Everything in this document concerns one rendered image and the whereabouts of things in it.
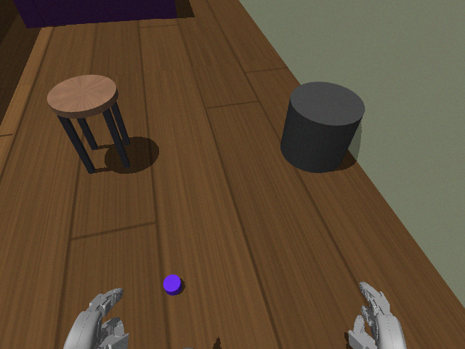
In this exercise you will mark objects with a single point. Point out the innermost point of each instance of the stool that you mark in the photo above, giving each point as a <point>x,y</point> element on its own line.
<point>84,96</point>

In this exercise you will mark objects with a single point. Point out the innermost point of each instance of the right robot hand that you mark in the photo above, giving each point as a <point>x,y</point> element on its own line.
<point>385,328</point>

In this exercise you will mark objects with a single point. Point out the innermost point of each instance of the sofa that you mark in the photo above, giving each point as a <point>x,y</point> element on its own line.
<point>41,13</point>

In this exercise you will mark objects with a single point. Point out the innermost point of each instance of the left robot hand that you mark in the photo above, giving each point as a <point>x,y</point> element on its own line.
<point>88,332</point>

